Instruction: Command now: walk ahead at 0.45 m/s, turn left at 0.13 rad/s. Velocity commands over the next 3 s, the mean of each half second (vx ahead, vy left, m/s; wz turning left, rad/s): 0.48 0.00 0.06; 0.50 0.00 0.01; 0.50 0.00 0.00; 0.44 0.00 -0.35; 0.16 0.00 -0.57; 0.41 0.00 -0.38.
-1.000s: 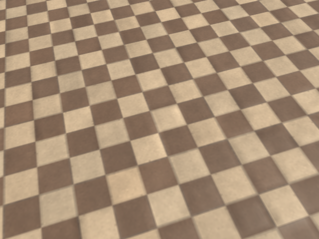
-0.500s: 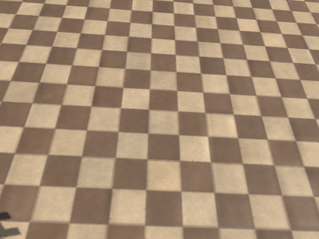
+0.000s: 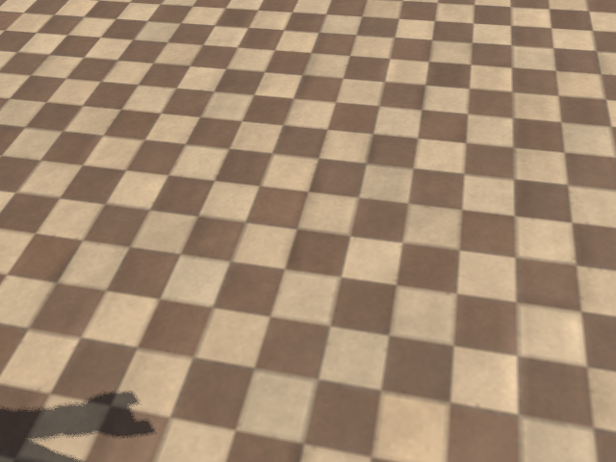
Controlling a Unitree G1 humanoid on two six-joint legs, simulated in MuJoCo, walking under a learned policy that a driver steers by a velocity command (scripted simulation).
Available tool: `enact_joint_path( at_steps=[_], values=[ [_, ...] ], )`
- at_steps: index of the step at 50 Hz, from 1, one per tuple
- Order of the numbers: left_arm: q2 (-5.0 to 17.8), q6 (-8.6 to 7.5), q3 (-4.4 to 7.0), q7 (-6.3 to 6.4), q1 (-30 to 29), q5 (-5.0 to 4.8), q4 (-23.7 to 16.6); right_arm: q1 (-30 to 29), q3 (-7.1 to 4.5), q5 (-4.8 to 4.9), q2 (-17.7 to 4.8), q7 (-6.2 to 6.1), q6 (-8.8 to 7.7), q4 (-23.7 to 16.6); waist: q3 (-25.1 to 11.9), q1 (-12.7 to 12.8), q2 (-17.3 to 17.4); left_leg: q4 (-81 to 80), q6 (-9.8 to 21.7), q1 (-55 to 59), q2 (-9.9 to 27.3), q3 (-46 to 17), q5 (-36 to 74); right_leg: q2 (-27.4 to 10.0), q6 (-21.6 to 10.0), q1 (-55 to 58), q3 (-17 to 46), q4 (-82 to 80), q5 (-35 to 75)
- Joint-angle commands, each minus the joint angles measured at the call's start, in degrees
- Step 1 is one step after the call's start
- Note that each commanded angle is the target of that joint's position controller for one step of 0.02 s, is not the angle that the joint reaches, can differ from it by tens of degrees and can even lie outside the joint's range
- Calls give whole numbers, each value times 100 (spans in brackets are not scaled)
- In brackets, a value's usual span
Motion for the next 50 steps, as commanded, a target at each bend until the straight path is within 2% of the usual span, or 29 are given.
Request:
enact_joint_path(
  at_steps=[1,4,8,10,11,12,13,14,15,16,17,18,19,21,24,29,34,37,38,39,40,41,42,43,44,45,46,47,50],
  values=[
    [926,-55,192,58,-161,-39,-336,-833,-17,-35,-195,31,-158,-580,494,114,-862,-706,-174,-1158,279,111,708,-1280,-933,472,1208,-1257,885],
    [1058,14,199,80,60,-91,-175,-1332,76,-2,-1,106,-208,-652,495,293,-879,-1909,-219,-504,145,315,1357,-1150,-827,295,692,-1193,1516],
    [1201,83,214,75,328,-174,1,-1709,42,90,-154,238,-240,-743,599,318,-939,-2663,-53,-2,15,351,1506,-1468,-786,500,722,-1118,1750],
    [1290,136,240,97,311,-190,59,-1590,-23,88,-321,265,-254,-737,521,115,-982,-2911,149,321,-67,360,1223,-1607,-676,835,694,-847,2557],
    [1359,163,259,113,265,-192,69,-1281,-91,66,-461,247,-250,-667,285,-115,-1011,-3021,282,848,-200,465,1107,-1565,-597,931,560,-417,3557],
    [1336,194,242,133,226,-187,71,-559,-209,42,-660,199,-230,-454,-187,-525,-934,-3183,465,1886,-349,602,1183,-1362,-473,809,308,454,4425],
    [1194,188,171,156,201,-111,-5,382,-324,25,-920,128,-198,-232,-831,-970,-827,-3004,689,3422,26,259,1243,-1139,-286,-1,144,1693,3991],
    [539,113,-38,139,692,3,-251,1142,-447,-140,-1561,68,-161,-136,-1903,-894,552,-2911,1454,5770,1699,-2144,780,-394,82,-2115,-104,4068,1244],
    [538,-9,-79,116,785,-91,-184,1288,-362,-53,-1287,102,-150,-49,-2541,-877,1344,-3957,1884,5995,2217,-4109,-215,63,148,-2995,593,5129,-1674],
    [1076,-70,80,76,191,-270,-302,897,-243,-12,-931,97,-141,-40,-1458,-884,827,-4147,1587,5256,1961,-3403,-640,-314,98,-3616,654,5492,-1439],
    [1092,-99,69,58,-278,-292,-431,537,-181,1,-761,86,-130,-65,-758,-767,477,-4239,1409,4398,1710,-2573,-364,-580,46,-3664,447,5316,-940],
    [1013,-91,62,67,-472,-189,-451,203,-127,-39,-623,105,-135,-62,-300,-564,107,-4421,1327,3570,1450,-2039,167,-766,75,-3473,349,4975,-537],
    [980,-38,94,70,-420,-112,-421,-27,-88,-94,-494,122,-166,-84,-110,-348,187,-4605,1277,3004,1237,-1659,574,-931,102,-3154,383,4684,-240],
    [768,80,59,51,-165,-103,-318,-203,-98,-95,-469,129,-236,-40,-38,-105,297,-4938,1352,2413,1092,-1283,957,-1001,200,-2721,345,4487,26],
    [690,160,38,93,-543,-28,-452,-120,-137,-64,-605,100,-332,159,269,-75,117,-5210,1427,2119,1045,-805,1473,-1045,377,-2981,298,3856,597],
    [486,39,-60,-6,-1649,-43,-737,294,-161,-4,-794,9,-268,415,501,-464,-34,-5247,1148,2295,797,-184,1643,-814,352,-2816,68,1904,2150],
    [589,-26,-48,-177,-2366,-104,-1055,830,-202,65,-963,-19,-124,733,623,-685,-30,-4864,1057,3295,1218,-341,1658,-631,123,-2993,93,1061,1887],
    [751,-41,18,-219,-2081,-81,-1055,811,-236,66,-1066,-62,-18,818,374,-438,140,-4275,875,3758,1310,-353,2838,-409,-113,-2441,-67,834,1163],
    [885,-42,100,-191,-1562,-65,-931,705,-235,59,-1093,-74,17,815,32,-113,164,-3621,768,3722,1144,-190,3816,-207,-251,-1656,-265,689,1133],
    [1156,-30,236,-132,-677,-51,-692,709,-170,12,-945,-93,37,790,-606,290,70,-2508,593,3277,838,49,4062,-234,-444,-289,-258,773,1329],
    [1665,5,355,-74,262,8,-574,984,-17,-165,-556,-100,-12,633,-1592,465,-797,-506,332,1785,382,299,2205,-1480,-937,1741,1170,1128,1685],
    [1792,21,367,-121,422,-1,-465,1620,134,-56,-34,-40,-135,647,-2257,161,-2111,1071,53,-139,-568,-69,-1704,-2408,-1685,3131,3891,143,72],
    [1245,28,231,-113,358,-57,-511,1052,-12,96,-703,1,-219,665,-1812,419,-1361,1588,109,-792,-253,-566,-1727,-2271,-1448,2873,3965,-288,-792],
    [1106,31,170,-91,-71,-62,-546,452,-70,189,-883,19,-261,463,-938,360,-1006,1531,153,-1082,29,-343,-1196,-2112,-1240,2094,3151,-401,-565],
    [1023,33,133,-91,-417,-26,-582,162,-46,123,-799,-7,-267,405,-457,194,-535,1274,135,-924,282,-189,-709,-1906,-1168,1275,2558,-517,125],
    [924,17,110,-100,-648,24,-592,109,-61,35,-724,-19,-248,388,-186,3,-507,937,96,-671,459,-179,-387,-1722,-1156,657,2139,-660,727],
    [829,-15,83,-105,-766,70,-602,257,-64,18,-645,-17,-198,431,-166,-173,-641,767,65,-307,581,-219,-180,-1567,-1131,296,1857,-820,1031],
    [792,-47,82,-113,-811,50,-580,386,-49,23,-540,-25,-142,489,-161,-258,-699,623,18,-123,604,-192,-86,-1476,-1161,111,1638,-980,1180],
    [919,-120,126,-85,-721,-3,-413,178,-14,-36,-383,-61,-29,437,80,-311,-634,58,-151,-300,664,-107,316,-1427,-1260,-163,1123,-1282,1731]
  ],
)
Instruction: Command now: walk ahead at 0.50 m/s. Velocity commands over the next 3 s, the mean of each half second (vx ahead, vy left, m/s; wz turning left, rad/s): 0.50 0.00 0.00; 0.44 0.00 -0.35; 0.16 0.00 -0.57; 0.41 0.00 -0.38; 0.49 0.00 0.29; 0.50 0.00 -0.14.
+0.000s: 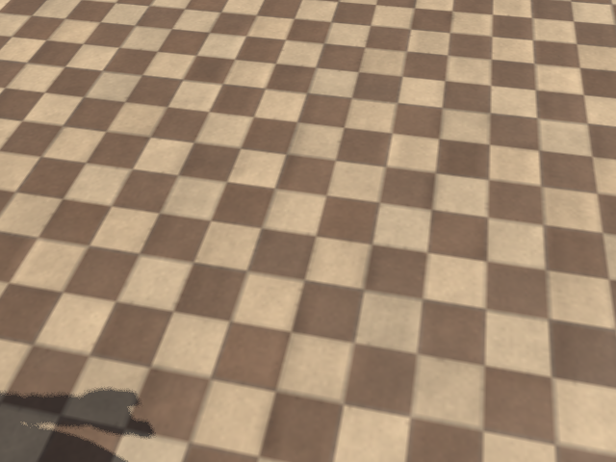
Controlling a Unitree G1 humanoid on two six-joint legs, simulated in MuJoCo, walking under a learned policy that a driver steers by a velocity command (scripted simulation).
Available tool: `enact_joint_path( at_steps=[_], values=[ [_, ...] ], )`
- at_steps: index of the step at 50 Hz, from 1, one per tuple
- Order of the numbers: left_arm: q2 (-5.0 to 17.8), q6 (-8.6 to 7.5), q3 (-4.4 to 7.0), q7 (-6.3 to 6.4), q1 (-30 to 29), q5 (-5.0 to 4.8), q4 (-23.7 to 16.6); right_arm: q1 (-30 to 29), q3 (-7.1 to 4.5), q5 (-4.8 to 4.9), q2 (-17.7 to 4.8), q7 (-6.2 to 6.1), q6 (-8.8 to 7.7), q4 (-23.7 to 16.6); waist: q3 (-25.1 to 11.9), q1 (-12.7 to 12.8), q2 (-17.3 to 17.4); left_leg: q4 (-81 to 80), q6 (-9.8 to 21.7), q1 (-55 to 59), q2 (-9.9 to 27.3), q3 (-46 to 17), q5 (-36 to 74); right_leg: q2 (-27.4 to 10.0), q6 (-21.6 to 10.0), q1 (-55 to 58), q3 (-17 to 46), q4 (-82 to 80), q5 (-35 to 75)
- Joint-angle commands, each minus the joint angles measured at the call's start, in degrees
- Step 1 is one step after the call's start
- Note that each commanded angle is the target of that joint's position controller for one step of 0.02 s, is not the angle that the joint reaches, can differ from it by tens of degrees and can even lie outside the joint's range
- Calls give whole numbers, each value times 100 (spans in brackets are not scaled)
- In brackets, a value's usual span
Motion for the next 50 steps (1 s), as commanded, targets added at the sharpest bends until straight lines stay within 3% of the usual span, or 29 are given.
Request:
enact_joint_path(
  at_steps=[1,6,11,14,15,16,17,18,19,20,21,22,23,24,26,28,33,38,40,41,42,43,44,45,46,47,48,49,50],
  values=[
    [835,-141,219,59,-174,-16,-295,72,-72,-61,-284,-36,23,-318,-167,-181,-522,-539,-160,-565,294,-161,673,-1592,-1037,393,1362,-1309,1145],
    [983,-50,251,146,162,-76,-68,-872,7,-38,-107,59,-86,-527,60,157,-510,-2336,-176,-380,94,60,2110,-1327,-753,550,730,-1381,1073],
    [1099,87,300,179,577,-133,240,-1565,8,26,-182,210,-162,-800,238,348,-554,-3115,2,-468,-82,88,1884,-1696,-704,1340,835,-1069,1117],
    [1194,175,345,232,482,-156,314,-1316,-57,12,-359,265,-196,-781,45,93,-680,-3353,241,22,-244,191,1257,-1836,-548,1744,867,-562,2044],
    [1221,206,346,247,351,-159,304,-856,-131,-4,-481,248,-203,-655,-238,-202,-706,-3506,364,731,-423,370,1218,-1701,-445,1706,720,-14,2927],
    [1080,231,288,263,344,-127,292,-1,-273,-20,-745,197,-199,-386,-814,-586,-597,-3527,543,1997,-489,434,1342,-1393,-280,1365,484,1016,3295],
    [776,219,147,284,409,17,138,1036,-397,-73,-1179,129,-173,-197,-1716,-929,58,-3300,924,3755,561,-744,1556,-1044,-57,205,227,2817,1763],
    [137,97,-28,223,1137,-23,62,1206,-459,-62,-1514,152,-142,-99,-2277,-480,1537,-3908,1799,5489,1666,-3429,158,36,299,-2136,369,4638,-2150],
    [728,-15,86,191,716,-141,119,1166,-310,16,-933,159,-150,-160,-2057,-781,921,-4381,1636,5331,1578,-3765,-678,-211,237,-2801,1087,5220,-2490],
    [980,-86,167,159,183,-269,-66,785,-238,5,-746,143,-159,-201,-1272,-728,660,-4516,1420,4660,1420,-2970,-539,-490,163,-3122,973,5251,-1980],
    [936,-110,154,180,-100,-233,-132,395,-205,-28,-666,141,-156,-256,-839,-556,211,-4636,1318,3890,1219,-2388,57,-773,173,-2960,791,5014,-1451],
    [902,-100,178,192,-232,-132,-146,135,-165,-70,-512,153,-161,-282,-515,-411,87,-4806,1300,3266,1029,-1970,612,-936,217,-2778,754,4703,-1111],
    [839,-51,190,183,-100,-112,-126,2,-129,-129,-414,154,-185,-291,-482,-216,249,-4948,1278,2870,900,-1697,1000,-1077,247,-2418,803,4545,-871],
    [739,7,177,181,24,-113,-80,-46,-128,-120,-381,161,-209,-272,-470,-127,296,-5102,1311,2652,810,-1496,1189,-1115,300,-2214,785,4414,-774],
    [577,118,146,196,58,-110,-54,-33,-158,-83,-474,141,-270,-167,-336,-36,237,-5343,1374,2366,776,-1043,1523,-1163,422,-2209,719,4138,-579],
    [532,172,132,209,-259,-108,-143,68,-195,-115,-577,83,-291,-49,-133,-114,129,-5518,1362,2348,766,-660,1727,-1196,530,-2524,755,3688,-60],
    [379,116,90,112,-988,-140,-326,254,-200,-124,-689,2,-265,147,65,-413,74,-5639,1021,2548,566,301,1912,-955,474,-2423,626,2141,1404],
    [307,104,49,-53,-1701,-151,-706,634,-237,-53,-780,-30,-120,416,297,-680,-18,-5387,918,3555,914,621,2227,-827,271,-2768,426,1404,1240],
    [354,108,70,-135,-1771,-141,-846,612,-267,-18,-842,-60,-22,446,280,-606,40,-5026,816,3938,1040,725,2980,-727,123,-2777,259,1297,705],
    [421,115,104,-165,-1671,-133,-883,522,-290,-8,-915,-89,23,417,164,-492,122,-4707,743,4028,1045,825,3869,-591,25,-2529,96,1278,404],
    [545,128,172,-178,-1400,-96,-868,401,-316,-10,-1002,-137,81,363,-29,-304,251,-4141,647,4046,987,934,5117,-371,-68,-2095,-109,1295,111],
    [749,133,297,-172,-726,-68,-725,309,-324,-25,-1026,-196,154,306,-425,59,276,-3180,512,3919,843,1060,5954,-99,-183,-1270,-268,1178,142],
    [1048,130,463,-103,110,-55,-539,261,-290,-18,-963,-249,175,233,-878,498,81,-1868,248,3244,553,1199,5573,-11,-378,64,-92,772,933],
    [1655,183,596,27,601,-23,-494,622,-143,-248,-543,-238,86,44,-1608,395,-1131,149,-89,1483,19,1216,2145,-1283,-911,2055,1596,1166,3091],
    [1754,174,551,27,332,-2,-736,1054,26,-265,-200,-102,-86,-89,-2666,18,-1893,1976,-374,-331,-1116,298,-2122,-2594,-2148,3580,4490,509,3471],
    [1352,207,463,12,295,-14,-837,576,-132,-84,-825,-12,-202,-34,-2745,407,-862,2202,-262,-566,-657,-521,-1916,-2357,-1895,3340,3888,405,3445],
    [1133,208,401,26,-4,-42,-857,82,-121,58,-796,-2,-231,-246,-1923,331,-607,1909,-178,-768,-426,-373,-1522,-2097,-1636,2593,3003,397,3530],
    [1017,215,376,37,-266,-99,-854,-55,-114,-4,-698,-62,-198,-236,-1190,123,-57,1428,-221,-772,-218,-245,-1205,-1786,-1398,1657,2442,249,3517],
    [911,236,349,76,-479,-100,-901,-73,-155,-85,-741,-132,-119,-247,-927,-40,-78,1011,-259,-522,-76,-237,-960,-1612,-1285,994,2182,87,3355]
  ],
)
Over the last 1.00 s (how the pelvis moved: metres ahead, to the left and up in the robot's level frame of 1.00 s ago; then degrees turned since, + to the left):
0.55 0.00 0.00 0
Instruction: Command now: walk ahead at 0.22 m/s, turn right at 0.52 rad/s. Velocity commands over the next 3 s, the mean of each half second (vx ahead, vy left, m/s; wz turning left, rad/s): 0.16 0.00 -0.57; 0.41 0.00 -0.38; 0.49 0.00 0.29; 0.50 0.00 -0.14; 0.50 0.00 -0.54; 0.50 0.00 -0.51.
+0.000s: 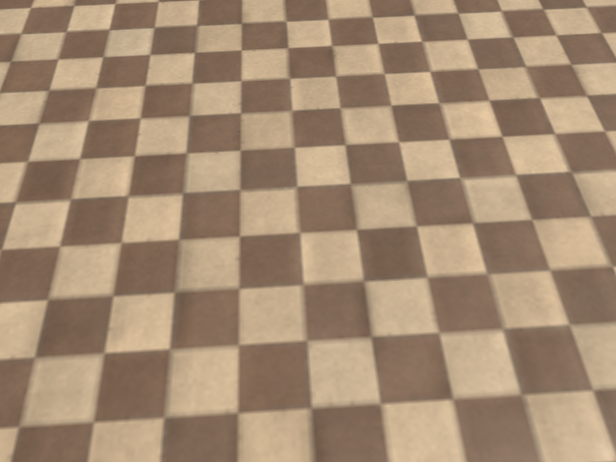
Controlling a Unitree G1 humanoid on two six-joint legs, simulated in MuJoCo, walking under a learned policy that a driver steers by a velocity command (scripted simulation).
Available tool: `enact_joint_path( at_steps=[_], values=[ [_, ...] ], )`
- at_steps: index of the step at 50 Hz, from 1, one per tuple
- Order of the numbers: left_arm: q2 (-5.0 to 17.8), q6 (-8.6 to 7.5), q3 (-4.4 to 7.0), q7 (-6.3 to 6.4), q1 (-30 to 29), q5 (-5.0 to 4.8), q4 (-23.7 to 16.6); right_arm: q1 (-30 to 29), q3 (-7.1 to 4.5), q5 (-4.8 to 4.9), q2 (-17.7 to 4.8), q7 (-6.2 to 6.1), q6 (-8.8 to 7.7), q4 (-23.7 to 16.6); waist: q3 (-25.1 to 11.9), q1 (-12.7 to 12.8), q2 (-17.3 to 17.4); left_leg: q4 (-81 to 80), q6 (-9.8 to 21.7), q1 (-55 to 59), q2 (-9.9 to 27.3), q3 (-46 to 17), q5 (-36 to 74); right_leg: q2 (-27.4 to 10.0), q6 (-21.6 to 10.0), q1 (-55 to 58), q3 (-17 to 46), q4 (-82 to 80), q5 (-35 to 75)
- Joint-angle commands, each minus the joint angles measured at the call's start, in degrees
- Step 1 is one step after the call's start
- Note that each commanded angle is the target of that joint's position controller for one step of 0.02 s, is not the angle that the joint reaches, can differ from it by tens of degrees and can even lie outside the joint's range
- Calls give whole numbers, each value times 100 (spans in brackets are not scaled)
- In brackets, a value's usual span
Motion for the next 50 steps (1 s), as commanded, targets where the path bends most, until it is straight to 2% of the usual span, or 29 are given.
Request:
enact_joint_path(
  at_steps=[1,3,5,8,11,15,16,18,19,20,21,22,23,24,26,30,34,37,38,40,41,42,43,44,45,46,47,48,50],
  values=[
    [757,10,233,97,335,37,-390,44,-206,-36,-765,-85,14,-500,-1041,10,-42,-68,-71,-1200,380,-333,376,-1551,-1187,1663,1826,-1103,3242],
    [849,19,271,124,232,82,-415,285,-186,-70,-598,-130,129,-486,-1070,-146,-239,-490,-231,-920,276,-255,573,-1413,-1233,1178,1613,-1192,3594],
    [929,51,302,193,256,51,-391,203,-167,-99,-518,-178,175,-535,-1171,-149,-317,-1057,-361,-956,172,-249,872,-1305,-1174,1108,1496,-1119,3720],
    [967,195,317,314,275,-26,-381,-151,-153,-94,-480,-181,224,-641,-1317,-42,-426,-1806,-452,-902,62,-323,1496,-1142,-942,1135,1555,-987,2948],
    [972,327,320,386,302,-24,-389,-588,-157,-40,-486,-142,251,-785,-1211,106,-580,-2465,-451,-825,-62,-428,1731,-1082,-776,1140,1891,-947,1797],
    [933,410,316,394,317,-20,-416,-799,-199,-16,-567,-79,169,-906,-1075,165,-812,-3277,-340,-596,-247,-556,1352,-1117,-716,1426,2508,-620,1533],
    [909,419,308,394,277,-35,-441,-736,-222,-8,-602,-61,131,-907,-1073,124,-868,-3600,-281,-434,-270,-565,1333,-1100,-665,1522,2671,-502,1604],
    [800,439,265,394,87,-100,-512,-357,-277,24,-636,-19,56,-815,-1124,-144,-853,-4828,-52,549,-164,-440,2095,-822,-415,1241,2748,-249,474],
    [494,428,164,385,258,-39,-538,-167,-344,-48,-892,-47,55,-827,-1303,-111,-347,-5059,284,1401,679,-1082,2066,-492,-164,656,2436,399,-990],
    [215,387,88,370,640,-15,-619,-127,-427,-152,-1307,-100,117,-831,-1175,197,1121,-5338,1037,2171,1715,-2528,1915,431,151,-717,1294,1489,-2873],
    [620,293,168,347,617,-7,-708,210,-457,-177,-1231,-64,104,-737,-1020,41,1618,-5656,1626,2156,2308,-3735,961,143,320,-1541,1025,2505,-2935],
    [934,264,260,326,473,-27,-648,104,-381,-105,-908,-69,69,-829,-773,-58,1098,-5690,1589,2018,2101,-3324,149,-202,420,-1735,1039,2949,-2409],
    [978,286,306,316,371,-25,-583,-43,-351,-42,-758,-93,78,-845,-592,-54,880,-5703,1323,1871,1763,-2714,-87,-330,532,-1787,881,3119,-2030],
    [928,309,315,307,356,-10,-561,-124,-327,7,-697,-127,95,-871,-558,-54,863,-5741,1128,1868,1553,-2338,-100,-412,619,-1861,771,3245,-1766],
    [670,276,253,219,215,-52,-619,0,-304,-23,-679,-170,81,-833,-390,-166,856,-5940,1064,1634,1357,-1687,362,-560,695,-1846,544,3322,-1285],
    [389,181,160,131,-143,-76,-799,258,-354,-45,-781,-139,8,-749,-413,-343,830,-6157,1173,1721,1390,-966,993,-750,759,-1780,335,2654,-705],
    [189,113,60,54,-363,-63,-852,312,-410,12,-959,-40,-27,-630,-379,-379,764,-6178,1152,1465,1397,-336,1498,-805,667,-1026,157,1471,-376],
    [248,80,59,7,-390,-80,-824,423,-436,115,-1059,70,-29,-495,-282,-350,797,-6096,1136,1316,1468,-173,1536,-684,507,-334,-42,778,-507],
    [294,73,71,-3,-364,-89,-825,436,-447,161,-1096,97,-15,-450,-238,-294,790,-6029,1122,1326,1544,-191,1512,-652,415,-148,-89,552,-552],
    [392,69,146,9,139,-65,-646,387,-430,226,-1093,122,27,-366,-325,82,630,-5503,987,1067,1505,0,2019,-410,184,913,-345,-115,-334],
    [643,85,292,62,810,-76,-436,476,-348,172,-893,126,14,-305,-671,408,410,-4611,813,802,1257,313,2805,-279,30,1954,-314,-281,-332],
    [1051,107,428,139,1702,-41,-300,423,-193,13,-521,126,-21,-419,-1323,805,-364,-2806,442,-30,884,813,2202,-1161,-242,3282,879,-452,-440],
    [1758,94,524,162,1970,-16,-304,542,-50,-44,-128,125,-151,-775,-1738,631,-2024,-784,73,-2130,-18,682,-284,-2484,-1237,4433,3722,-1253,-1312],
    [1259,-10,398,117,1969,-34,-291,248,-199,111,-716,114,-242,-704,-1652,849,-1153,60,102,-2699,146,-105,-356,-2559,-1351,4184,4074,-1592,-1803],
    [1004,-83,289,96,1696,-3,-279,41,-253,231,-862,142,-287,-776,-1141,702,-1064,167,261,-2926,400,-147,127,-2393,-1163,3757,3377,-1562,-1607],
    [795,-116,223,82,1394,9,-292,-26,-230,187,-777,126,-287,-728,-875,550,-749,-41,314,-2741,598,-113,632,-2130,-1030,3221,2759,-1586,-1178],
    [618,-122,160,72,1111,14,-304,-52,-231,77,-726,125,-272,-695,-619,398,-626,-400,289,-2531,704,-137,988,-1927,-951,2743,2335,-1715,-661],
    [520,-138,120,78,932,53,-321,27,-238,48,-671,147,-231,-664,-525,225,-680,-604,266,-2193,781,-167,1255,-1783,-884,2370,2019,-1869,-190],
    [529,-200,132,105,837,52,-265,136,-209,38,-496,179,-140,-586,-489,62,-565,-882,170,-1978,733,-90,1610,-1685,-901,2117,1599,-2079,605]
  ],
)
Over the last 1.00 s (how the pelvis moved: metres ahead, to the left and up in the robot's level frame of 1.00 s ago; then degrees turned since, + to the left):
0.54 0.00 -0.02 -13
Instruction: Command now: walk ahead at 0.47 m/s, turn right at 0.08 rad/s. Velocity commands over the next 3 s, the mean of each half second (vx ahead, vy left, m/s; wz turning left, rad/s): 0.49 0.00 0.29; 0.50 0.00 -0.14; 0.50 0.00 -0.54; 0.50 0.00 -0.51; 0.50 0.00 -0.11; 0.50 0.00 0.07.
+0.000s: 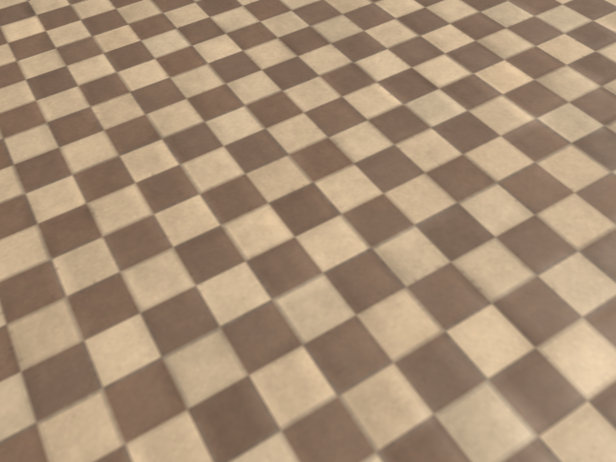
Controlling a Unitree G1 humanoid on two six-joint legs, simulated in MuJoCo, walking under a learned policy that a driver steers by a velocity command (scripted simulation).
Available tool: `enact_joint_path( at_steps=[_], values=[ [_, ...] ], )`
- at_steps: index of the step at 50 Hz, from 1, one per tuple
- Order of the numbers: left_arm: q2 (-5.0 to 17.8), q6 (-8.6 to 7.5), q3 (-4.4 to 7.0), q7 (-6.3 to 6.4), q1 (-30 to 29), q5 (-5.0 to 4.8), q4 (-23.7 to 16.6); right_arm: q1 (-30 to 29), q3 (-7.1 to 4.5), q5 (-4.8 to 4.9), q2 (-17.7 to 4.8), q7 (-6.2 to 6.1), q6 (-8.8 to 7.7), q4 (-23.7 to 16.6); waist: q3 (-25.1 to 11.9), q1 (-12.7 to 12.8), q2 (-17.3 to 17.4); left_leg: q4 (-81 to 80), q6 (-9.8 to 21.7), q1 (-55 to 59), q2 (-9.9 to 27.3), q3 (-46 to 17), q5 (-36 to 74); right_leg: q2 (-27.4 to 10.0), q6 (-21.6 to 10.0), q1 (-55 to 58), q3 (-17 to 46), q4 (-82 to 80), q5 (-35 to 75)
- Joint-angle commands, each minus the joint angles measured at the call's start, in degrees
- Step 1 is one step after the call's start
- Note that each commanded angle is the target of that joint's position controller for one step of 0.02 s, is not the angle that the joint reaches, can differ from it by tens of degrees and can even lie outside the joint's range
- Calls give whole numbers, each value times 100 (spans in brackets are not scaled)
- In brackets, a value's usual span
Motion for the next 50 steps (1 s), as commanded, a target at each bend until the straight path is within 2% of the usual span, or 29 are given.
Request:
enact_joint_path(
  at_steps=[1,7,12,15,16,17,18,19,20,21,22,23,24,27,29,32,35,38,40,41,42,43,44,45,46,47,48,49,50],
  values=[
    [800,-176,231,54,-94,17,-253,-149,-100,-30,-373,22,-1,-377,10,-69,-706,-329,-89,-1161,254,-267,684,-1476,-1078,864,1368,-1449,1489],
    [950,-242,277,152,200,35,145,-1147,47,54,-77,124,33,-617,411,274,-565,-2335,-50,-849,-46,-153,2335,-1321,-730,721,179,-1770,1687],
    [1031,-169,326,185,492,-39,478,-1737,58,62,-97,287,6,-954,597,419,-449,-3105,265,-962,-267,-80,2156,-1635,-575,1637,-200,-1502,2257],
    [1220,-42,379,277,400,-27,478,-1420,-49,20,-306,339,30,-1020,111,143,-748,-3067,558,-272,-721,393,1251,-1642,-355,2156,-461,-444,5112],
    [1290,22,390,322,363,-11,454,-903,-158,17,-506,319,60,-935,-257,-145,-850,-3040,689,375,-942,538,984,-1571,-261,2183,-568,375,5984],
    [1296,59,373,366,288,-22,416,-73,-304,32,-768,256,81,-769,-702,-618,-737,-3324,896,1685,-1076,492,1260,-1394,-81,1621,-740,1598,5974],
    [1099,9,274,403,424,98,274,806,-440,31,-1233,144,145,-655,-1386,-889,-26,-3245,1289,3586,-110,-1002,1526,-1109,123,135,-748,3431,3907],
    [348,-148,23,262,996,142,130,671,-469,106,-1464,139,118,-753,-2129,-313,1386,-3953,2569,5457,1322,-4372,490,270,560,-2262,-112,5662,-1624],
    [947,-375,136,144,482,-25,80,775,-350,83,-1008,128,127,-755,-2320,-706,604,-4476,2344,5549,1244,-4659,-125,9,410,-2865,955,5982,-1697],
    [1050,-480,150,89,-103,-231,-139,598,-306,30,-832,91,119,-774,-1488,-720,327,-4561,2057,4897,1057,-3781,8,-255,307,-3119,889,5762,-1340],
    [943,-540,110,110,-352,-168,-230,259,-284,16,-785,83,95,-811,-788,-450,-325,-4669,1898,3884,826,-3196,621,-489,272,-3046,792,5153,-998],
    [980,-527,155,157,-451,-6,-225,-42,-240,5,-615,63,78,-874,-509,-255,-439,-4742,1804,3207,636,-2773,1224,-671,307,-2756,748,4607,-820],
    [975,-471,175,159,-356,44,-227,-204,-211,-61,-577,35,81,-964,-335,-70,-264,-4881,1822,2645,497,-2572,1642,-732,361,-2405,738,4446,-729],
    [748,-279,116,159,0,78,-66,-305,-173,-62,-491,-25,51,-891,-211,138,-72,-5148,1834,1848,412,-1895,2364,-884,612,-2072,479,3722,-473],
    [570,-221,37,173,-319,72,-122,-187,-191,-63,-618,-61,25,-760,-59,5,21,-5267,1694,1579,282,-1369,2570,-954,711,-2071,343,3043,284],
    [474,-240,-20,135,-901,0,-170,-30,-160,-58,-650,-66,10,-618,60,-302,85,-5333,1351,1546,51,-809,2042,-865,611,-1825,226,1818,1699],
    [533,-281,-6,55,-1339,-107,-275,250,-164,-48,-770,-34,-2,-424,165,-554,105,-5381,1258,2052,312,-817,1554,-741,458,-1871,201,1174,2228],
    [588,-287,17,-54,-1633,-124,-437,393,-190,-46,-823,-40,59,-245,327,-614,69,-5183,1175,2921,650,-807,1809,-655,225,-2366,258,867,1657],
    [626,-274,40,-125,-1593,-114,-508,389,-225,-28,-881,-75,125,-178,313,-508,110,-4888,1059,3386,818,-726,2472,-546,48,-2441,248,788,1030],
    [692,-263,77,-143,-1378,-102,-484,293,-239,-21,-914,-100,157,-190,185,-356,161,-4597,965,3499,803,-609,3269,-427,-53,-2163,148,741,760],
    [811,-247,151,-139,-942,-81,-388,170,-249,-21,-946,-128,194,-223,-114,-96,194,-4048,854,3504,698,-426,4314,-219,-175,-1529,-58,672,655],
    [1030,-232,290,-108,-168,-61,-182,95,-217,-37,-866,-167,240,-272,-599,306,48,-3010,688,3242,435,-125,4969,-7,-346,-416,-188,514,892],
    [1450,-200,423,-58,721,-56,-68,162,-114,-158,-660,-229,227,-422,-1279,620,-504,-1337,438,2110,177,145,3705,-817,-722,1202,1016,591,1282],
    [1872,-207,512,-82,897,-99,-26,821,66,-214,-109,-151,87,-578,-1790,223,-1960,620,0,-360,-1009,80,-651,-1983,-1739,3135,3930,28,162],
    [1262,-189,366,-72,1065,-154,-56,479,19,-114,-506,-66,-66,-516,-1959,538,-1452,1133,49,-1112,-847,-742,-1411,-2021,-1641,3481,4576,-509,-746],
    [1115,-174,314,-39,751,-95,-120,-60,-37,64,-726,0,-176,-708,-1195,595,-1091,1162,120,-1485,-579,-751,-960,-1890,-1434,2925,3856,-620,-621],
    [1113,-154,312,-20,448,-46,-200,-389,-5,38,-660,-6,-240,-797,-761,495,-472,861,146,-1412,-366,-656,-571,-1693,-1325,2220,3328,-665,-114],
    [1043,-134,285,-13,191,-30,-252,-547,-29,-89,-650,-26,-266,-847,-403,327,-191,388,99,-1245,-221,-611,-330,-1529,-1293,1572,2950,-765,553],
    [958,-134,246,7,36,12,-315,-481,-59,-146,-647,-40,-237,-865,-348,138,-332,113,51,-894,-113,-634,-165,-1368,-1279,1163,2689,-874,1074]
  ],
)
Over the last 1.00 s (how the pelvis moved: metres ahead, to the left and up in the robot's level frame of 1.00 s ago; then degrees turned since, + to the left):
0.28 -0.11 0.02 -29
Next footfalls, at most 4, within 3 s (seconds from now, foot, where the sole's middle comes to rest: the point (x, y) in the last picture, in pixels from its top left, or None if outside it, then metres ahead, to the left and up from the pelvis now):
0.34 left None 0.37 0.14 -0.78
0.86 right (348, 373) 0.70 -0.02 -0.78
1.36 left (266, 280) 0.97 0.18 -0.78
1.88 right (388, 221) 1.16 -0.15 -0.78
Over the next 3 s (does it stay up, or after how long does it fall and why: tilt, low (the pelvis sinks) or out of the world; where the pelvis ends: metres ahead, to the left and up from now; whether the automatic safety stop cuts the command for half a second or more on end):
stays up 1.61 -0.28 -0.02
